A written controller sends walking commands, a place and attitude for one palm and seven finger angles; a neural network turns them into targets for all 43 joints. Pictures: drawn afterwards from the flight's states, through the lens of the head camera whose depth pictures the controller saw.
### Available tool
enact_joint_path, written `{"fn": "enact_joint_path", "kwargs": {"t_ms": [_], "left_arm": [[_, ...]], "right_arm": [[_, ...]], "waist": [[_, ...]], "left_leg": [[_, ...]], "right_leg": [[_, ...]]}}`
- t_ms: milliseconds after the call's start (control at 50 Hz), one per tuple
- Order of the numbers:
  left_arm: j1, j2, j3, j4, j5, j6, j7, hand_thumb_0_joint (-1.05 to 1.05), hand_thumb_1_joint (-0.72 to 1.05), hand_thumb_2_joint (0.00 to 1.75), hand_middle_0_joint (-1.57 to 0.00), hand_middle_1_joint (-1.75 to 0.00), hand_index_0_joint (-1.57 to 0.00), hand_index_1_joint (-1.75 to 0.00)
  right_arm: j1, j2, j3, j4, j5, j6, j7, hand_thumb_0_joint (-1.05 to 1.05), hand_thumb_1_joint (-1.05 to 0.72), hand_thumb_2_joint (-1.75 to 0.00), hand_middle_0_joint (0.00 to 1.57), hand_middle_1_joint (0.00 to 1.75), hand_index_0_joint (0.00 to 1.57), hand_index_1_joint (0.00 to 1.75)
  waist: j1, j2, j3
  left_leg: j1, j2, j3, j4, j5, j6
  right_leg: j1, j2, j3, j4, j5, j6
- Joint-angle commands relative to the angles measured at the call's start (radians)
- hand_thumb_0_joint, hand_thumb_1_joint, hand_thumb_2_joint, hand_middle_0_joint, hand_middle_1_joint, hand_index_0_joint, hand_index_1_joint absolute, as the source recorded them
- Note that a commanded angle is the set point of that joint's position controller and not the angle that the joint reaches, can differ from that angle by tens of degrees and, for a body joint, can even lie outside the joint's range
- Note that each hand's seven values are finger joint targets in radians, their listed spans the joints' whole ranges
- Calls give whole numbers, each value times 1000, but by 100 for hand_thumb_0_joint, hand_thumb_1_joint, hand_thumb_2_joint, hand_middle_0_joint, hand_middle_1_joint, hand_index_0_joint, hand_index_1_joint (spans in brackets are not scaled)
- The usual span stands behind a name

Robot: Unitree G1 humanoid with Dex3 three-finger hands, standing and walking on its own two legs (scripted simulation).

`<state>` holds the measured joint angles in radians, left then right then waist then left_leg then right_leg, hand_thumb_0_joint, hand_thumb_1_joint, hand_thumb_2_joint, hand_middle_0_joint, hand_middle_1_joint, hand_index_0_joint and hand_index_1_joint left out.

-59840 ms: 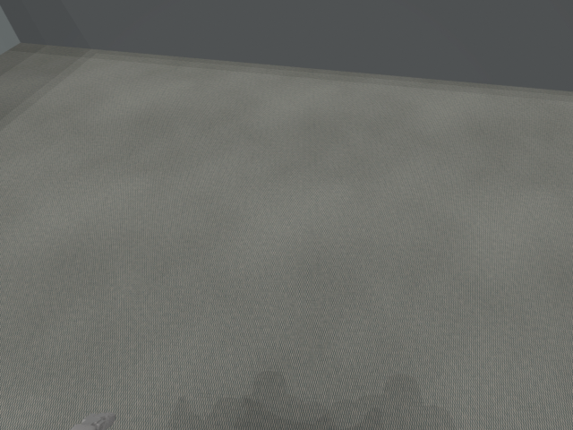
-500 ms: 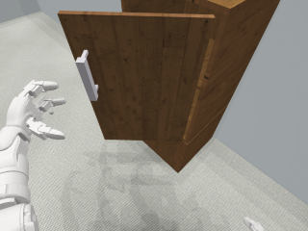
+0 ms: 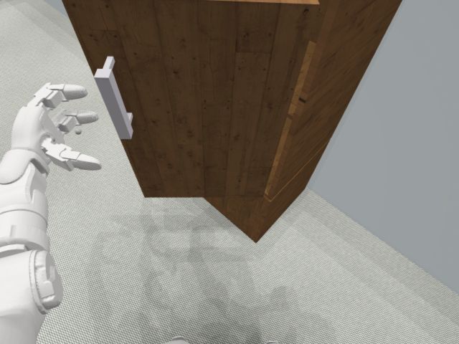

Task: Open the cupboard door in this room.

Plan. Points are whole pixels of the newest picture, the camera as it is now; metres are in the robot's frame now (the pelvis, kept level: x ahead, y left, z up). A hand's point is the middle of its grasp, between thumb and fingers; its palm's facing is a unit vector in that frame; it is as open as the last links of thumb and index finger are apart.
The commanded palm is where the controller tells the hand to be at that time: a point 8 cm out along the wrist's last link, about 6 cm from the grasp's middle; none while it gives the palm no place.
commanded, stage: move the hooked fingers beside the handle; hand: left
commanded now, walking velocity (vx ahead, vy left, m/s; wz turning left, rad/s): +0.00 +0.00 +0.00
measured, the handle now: (118, 100) +0.53 +0.20 +0.10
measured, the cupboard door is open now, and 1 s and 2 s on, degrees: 44 44 44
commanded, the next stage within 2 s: slide the fingers in behind the handle in 1.10 s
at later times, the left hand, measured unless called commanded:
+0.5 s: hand (81, 114) +0.49 +0.26 +0.11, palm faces +0.00 -1.00 +0.00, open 14.0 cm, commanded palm +0.46 +0.31 +0.11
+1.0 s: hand (83, 118) +0.48 +0.26 +0.10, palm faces +0.01 -1.00 +0.01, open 14.0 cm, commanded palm +0.46 +0.31 +0.11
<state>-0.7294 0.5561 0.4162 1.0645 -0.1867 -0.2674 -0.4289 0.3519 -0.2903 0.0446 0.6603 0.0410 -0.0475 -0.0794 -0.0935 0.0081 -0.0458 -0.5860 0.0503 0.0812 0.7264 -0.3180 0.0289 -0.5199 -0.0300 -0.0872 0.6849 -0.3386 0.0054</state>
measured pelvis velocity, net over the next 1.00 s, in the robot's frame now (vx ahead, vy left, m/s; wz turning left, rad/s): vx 0.02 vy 0.00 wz -0.02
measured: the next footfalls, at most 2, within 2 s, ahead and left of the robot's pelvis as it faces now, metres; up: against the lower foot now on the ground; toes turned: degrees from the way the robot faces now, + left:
none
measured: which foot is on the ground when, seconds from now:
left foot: down 0.00-1.00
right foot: down 0.00-1.00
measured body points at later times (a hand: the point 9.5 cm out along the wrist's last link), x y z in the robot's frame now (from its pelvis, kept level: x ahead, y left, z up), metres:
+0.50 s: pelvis +0.01 +0.00 -0.01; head +0.11 +0.01 +0.43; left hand +0.48 +0.31 +0.11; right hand +0.00 -0.28 -0.11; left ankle +0.02 +0.10 -0.72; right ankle +0.00 -0.13 -0.72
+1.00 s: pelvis +0.02 +0.00 -0.01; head +0.10 +0.02 +0.43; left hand +0.48 +0.31 +0.11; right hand +0.06 -0.27 -0.11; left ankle +0.02 +0.10 -0.72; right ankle +0.00 -0.13 -0.72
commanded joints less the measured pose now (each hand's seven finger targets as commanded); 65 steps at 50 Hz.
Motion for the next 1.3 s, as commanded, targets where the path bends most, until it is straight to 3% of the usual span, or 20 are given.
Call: {"fn": "enact_joint_path", "kwargs": {"t_ms": [0,80,120,240,260,280,340,380,420,440,520,580,640,660,700,860,940,1060,1160,1280], "left_arm": [[-442,366,86,-147,-5,-66,2,0,-50,30,-30,-120,-30,-120],[-505,384,85,-166,3,-95,-6,0,-50,30,-30,-120,-30,-120],[-493,406,105,-128,2,-91,-12,0,-50,30,-30,-120,-30,-120],[-544,412,81,-70,7,-73,-34,0,-50,30,-30,-120,-30,-120],[-547,451,109,-67,12,-72,-33,0,-50,30,-30,-120,-30,-120],[-573,449,96,-59,16,-69,-34,0,-50,30,-30,-120,-30,-120],[-531,465,116,-36,16,-70,-42,0,-50,30,-30,-120,-30,-120],[-510,499,146,-65,21,-77,-46,0,-50,30,-30,-120,-30,-120],[-492,464,124,-99,17,-82,-54,0,-50,30,-30,-120,-30,-120],[-466,470,142,-93,5,-82,-59,0,-50,30,-30,-120,-30,-120],[-452,465,148,-126,-4,-72,-61,0,-50,30,-30,-120,-30,-120],[-473,414,108,-190,-4,-77,-51,0,-50,30,-30,-120,-30,-120],[-477,389,101,-180,-19,-74,-41,0,-50,30,-30,-120,-30,-120],[-495,396,104,-194,-12,-75,-36,0,-50,30,-30,-120,-30,-120],[-488,350,73,-180,-8,-67,-29,0,-50,30,-30,-120,-30,-120],[-505,359,75,-172,2,-74,-6,0,-50,30,-30,-120,-30,-120],[-485,381,92,-121,0,-71,-3,0,-50,30,-30,-120,-30,-120],[-510,421,106,-147,5,-88,-24,0,-50,30,-30,-120,-30,-120],[-532,375,71,-137,-11,-85,-39,0,-50,30,-30,-120,-30,-120],[-526,313,33,-168,-17,-72,-19,0,-50,30,-30,-120,-30,-120]], "right_arm": [[95,-185,-68,-87,-3,-14,-14,0,-90,-90,20,30,20,30],[118,-183,-70,-82,-6,1,-12,0,-90,-90,20,30,20,30],[127,-188,-70,-78,-7,8,-11,0,-90,-90,20,30,20,30],[163,-195,-69,-73,-7,34,-14,0,-90,-90,20,30,20,30],[168,-200,-70,-71,-9,39,-14,0,-90,-90,20,30,20,30],[169,-199,-67,-70,-8,42,-14,0,-90,-90,20,30,20,30],[187,-200,-70,-78,-11,51,-11,0,-90,-90,20,30,20,30],[189,-199,-73,-88,-13,58,-7,0,-90,-90,20,30,20,30],[185,-191,-75,-95,-13,64,-1,0,-90,-90,20,30,20,30],[191,-193,-76,-100,-15,67,0,0,-90,-90,20,30,20,30],[180,-191,-81,-105,-10,78,2,0,-90,-90,20,30,20,30],[174,-184,-82,-105,-9,79,4,0,-90,-90,20,30,20,30],[171,-187,-81,-97,-9,77,2,0,-90,-90,20,30,20,30],[170,-186,-81,-93,-10,76,2,0,-90,-90,20,30,20,30],[164,-181,-81,-91,-11,74,5,0,-90,-90,20,30,20,30],[147,-179,-73,-100,-13,73,6,0,-90,-90,20,30,20,30],[144,-182,-70,-106,-10,77,3,0,-90,-90,20,30,20,30],[143,-183,-68,-111,-9,80,0,0,-90,-90,20,30,20,30],[148,-185,-70,-96,-7,80,-4,0,-90,-90,20,30,20,30],[150,-181,-74,-92,-8,74,0,0,-90,-90,20,30,20,30]], "waist": [[-4,70,-349],[-19,111,-410],[-17,118,-390],[-47,97,-374],[-38,95,-391],[-51,105,-387],[-41,88,-407],[-22,123,-457],[-21,154,-468],[-18,120,-470],[-15,128,-438],[-23,186,-456],[-34,136,-425],[-30,159,-442],[-36,151,-425],[-28,154,-441],[-29,88,-396],[-26,140,-446],[-45,135,-417],[-43,135,-428]], "left_leg": [[256,-26,-107,-66,220,6],[287,-22,-106,-45,267,6],[266,-22,-105,-41,259,6],[230,-22,-98,-23,260,17],[223,-22,-99,-20,252,15],[213,-23,-97,-18,245,16],[203,-23,-94,-5,270,18],[222,-25,-92,-1,305,16],[253,-23,-90,5,340,13],[252,-21,-91,10,361,17],[256,-18,-92,4,361,15],[331,-12,-105,7,412,8],[317,-9,-107,5,396,11],[334,-8,-113,4,413,8],[336,-8,-116,3,399,5],[334,-10,-119,7,415,1],[269,-13,-109,7,372,8],[274,-19,-99,13,356,9],[283,-14,-109,8,326,8],[298,-15,-115,-3,312,7]], "right_leg": [[24,50,52,-68,225,-23],[19,56,56,-55,261,-21],[6,57,55,-56,252,-22],[-20,64,57,-53,259,-19],[-14,64,60,-51,256,-16],[-20,63,63,-52,253,-15],[-8,67,61,-39,274,-17],[12,66,64,-30,307,-16],[4,69,59,-27,329,-17],[9,73,54,-22,343,-20],[-7,74,48,-28,335,-17],[-51,77,42,-28,324,-20],[-52,79,37,-31,317,-23],[-56,78,38,-28,320,-22],[-70,76,33,-31,304,-21],[-54,73,37,-17,316,-22],[-30,72,37,-19,319,-22],[-11,72,51,-15,328,-20],[-53,76,43,-26,287,-20],[-58,75,40,-32,265,-22]]}}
